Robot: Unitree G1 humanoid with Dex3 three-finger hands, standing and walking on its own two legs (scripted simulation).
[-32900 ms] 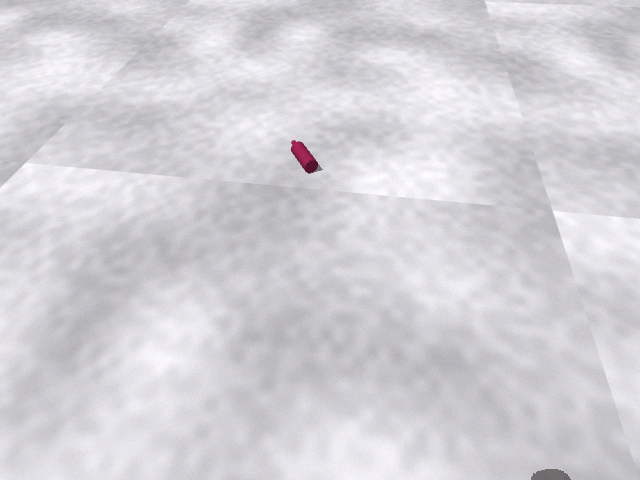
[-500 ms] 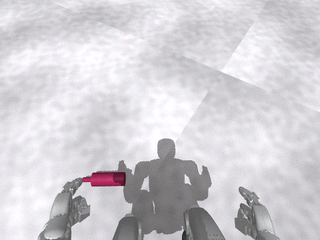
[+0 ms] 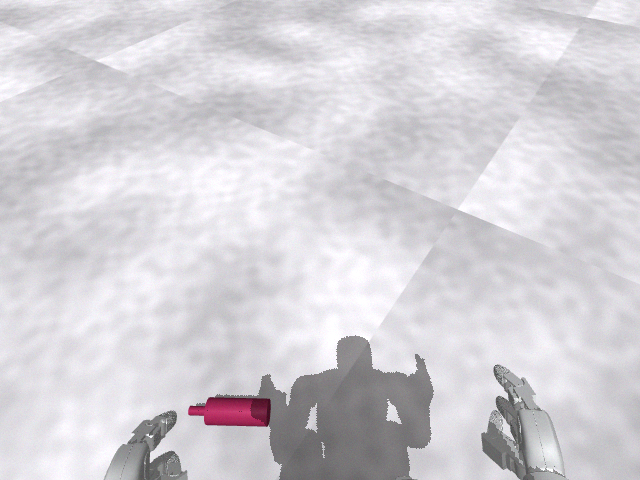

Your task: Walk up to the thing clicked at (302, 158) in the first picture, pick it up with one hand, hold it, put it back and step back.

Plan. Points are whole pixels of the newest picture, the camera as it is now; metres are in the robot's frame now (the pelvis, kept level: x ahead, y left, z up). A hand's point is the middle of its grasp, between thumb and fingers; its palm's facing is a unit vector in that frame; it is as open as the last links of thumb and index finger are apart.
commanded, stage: home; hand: left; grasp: from above
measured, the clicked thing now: (229, 411) +0.45 +0.27 -0.68
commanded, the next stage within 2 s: stand in 1.78 s
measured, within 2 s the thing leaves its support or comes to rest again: neither
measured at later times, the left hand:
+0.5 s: hand (177, 469) +0.17 +0.19 -0.04, palm faces +0.04 -0.98 -0.19, open 7.4 cm
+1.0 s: hand (181, 469) +0.17 +0.18 -0.04, palm faces +0.04 -0.98 -0.19, open 7.4 cm
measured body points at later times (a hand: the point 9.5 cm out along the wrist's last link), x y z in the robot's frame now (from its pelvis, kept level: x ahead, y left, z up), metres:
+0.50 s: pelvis +0.01 +0.01 +0.00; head +0.03 +0.02 +0.45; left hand +0.17 +0.24 -0.03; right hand +0.16 -0.23 -0.07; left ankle +0.00 +0.13 -0.68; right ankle +0.02 -0.14 -0.68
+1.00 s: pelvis +0.01 +0.01 +0.00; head +0.03 +0.01 +0.45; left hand +0.17 +0.23 -0.03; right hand +0.17 -0.24 -0.06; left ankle +0.00 +0.13 -0.68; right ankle +0.02 -0.14 -0.68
